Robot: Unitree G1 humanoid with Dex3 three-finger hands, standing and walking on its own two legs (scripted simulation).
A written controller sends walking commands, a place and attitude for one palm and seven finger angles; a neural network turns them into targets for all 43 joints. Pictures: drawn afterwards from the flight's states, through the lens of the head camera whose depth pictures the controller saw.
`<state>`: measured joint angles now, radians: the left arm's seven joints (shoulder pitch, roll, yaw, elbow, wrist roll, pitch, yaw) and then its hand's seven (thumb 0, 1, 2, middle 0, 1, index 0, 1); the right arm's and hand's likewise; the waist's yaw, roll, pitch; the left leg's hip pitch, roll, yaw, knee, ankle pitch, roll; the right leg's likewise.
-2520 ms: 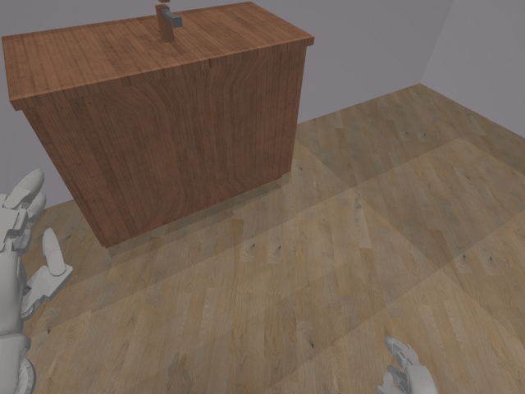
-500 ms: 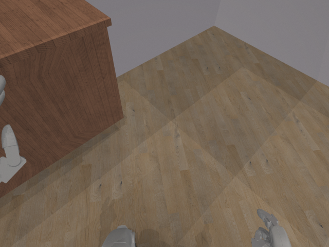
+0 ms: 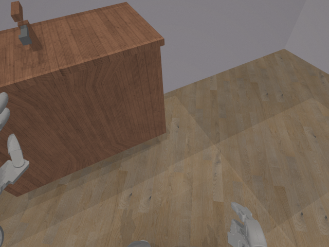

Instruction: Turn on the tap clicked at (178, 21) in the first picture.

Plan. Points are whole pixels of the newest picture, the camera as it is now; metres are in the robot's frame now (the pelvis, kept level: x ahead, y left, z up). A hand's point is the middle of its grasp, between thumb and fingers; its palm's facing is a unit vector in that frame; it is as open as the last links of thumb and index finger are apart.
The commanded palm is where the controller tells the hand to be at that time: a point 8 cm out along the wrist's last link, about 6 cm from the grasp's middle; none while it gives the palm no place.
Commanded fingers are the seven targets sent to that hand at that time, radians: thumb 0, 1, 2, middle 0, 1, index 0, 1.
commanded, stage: turn to face it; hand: left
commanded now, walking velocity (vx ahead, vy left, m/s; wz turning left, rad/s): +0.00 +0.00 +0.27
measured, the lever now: (25, 39) +0.69 +0.57 +0.14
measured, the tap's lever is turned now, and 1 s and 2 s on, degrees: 0 0 0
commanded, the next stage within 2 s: take the last steps up to it in 0.08 s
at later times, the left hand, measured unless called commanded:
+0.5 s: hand out of the picture +0.13 +0.28 +0.19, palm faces +0.60 -0.72 -0.35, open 7.4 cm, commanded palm +0.08 +0.30 +0.19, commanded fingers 0.00 0.90 0.90 -0.20 -0.30 -0.20 -0.30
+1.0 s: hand (19, 182) +0.18 +0.25 +0.18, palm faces +0.53 -0.73 -0.44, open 7.4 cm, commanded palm +0.11 +0.29 +0.19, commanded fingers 0.00 0.90 0.90 -0.20 -0.30 -0.20 -0.30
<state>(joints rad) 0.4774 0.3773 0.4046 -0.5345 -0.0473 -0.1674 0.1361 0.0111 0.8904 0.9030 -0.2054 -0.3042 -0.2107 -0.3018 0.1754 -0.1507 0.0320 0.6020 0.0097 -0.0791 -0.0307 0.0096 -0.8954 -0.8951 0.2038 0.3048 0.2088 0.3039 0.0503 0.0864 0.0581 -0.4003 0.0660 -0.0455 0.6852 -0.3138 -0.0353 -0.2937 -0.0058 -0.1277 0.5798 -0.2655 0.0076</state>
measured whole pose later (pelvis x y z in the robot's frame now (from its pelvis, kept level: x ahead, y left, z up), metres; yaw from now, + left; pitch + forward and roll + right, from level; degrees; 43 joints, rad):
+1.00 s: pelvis +0.01 -0.02 +0.01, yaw +12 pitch +0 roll +1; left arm 0.48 0.34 0.34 -0.49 -0.01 -0.24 0.13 0.01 0.89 0.90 -0.21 -0.30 -0.21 -0.30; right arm 0.20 -0.25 -0.03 0.67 0.00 -0.05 -0.06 0.01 -0.90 -0.90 0.20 0.30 0.21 0.30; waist -0.02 0.00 0.04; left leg -0.50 0.08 0.06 1.02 -0.35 -0.02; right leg -0.24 -0.06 -0.17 0.50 -0.26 -0.03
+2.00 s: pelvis +0.21 +0.06 +0.00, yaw +12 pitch -1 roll +1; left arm 0.41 0.40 0.39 -0.50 -0.02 -0.24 0.17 0.01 0.89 0.90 -0.21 -0.30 -0.21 -0.30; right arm 0.17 -0.18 -0.02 0.59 0.00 -0.07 -0.07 0.01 -0.90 -0.90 0.19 0.30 0.20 0.30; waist -0.01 -0.06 0.04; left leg -0.31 0.05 0.18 0.58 -0.25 0.04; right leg -0.37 -0.05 -0.07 1.07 -0.53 0.00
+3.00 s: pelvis +0.37 +0.05 +0.01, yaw +13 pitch -1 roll +0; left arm 0.47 0.37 0.35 -0.52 -0.02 -0.18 0.15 0.01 0.89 0.90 -0.20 -0.30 -0.21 -0.30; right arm 0.20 -0.12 0.07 0.60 -0.01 -0.09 -0.04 0.01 -0.90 -0.90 0.20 0.30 0.21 0.30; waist 0.00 0.04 0.08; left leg -0.24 0.08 0.08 0.57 -0.31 -0.03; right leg -0.27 0.02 -0.13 0.52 -0.23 -0.05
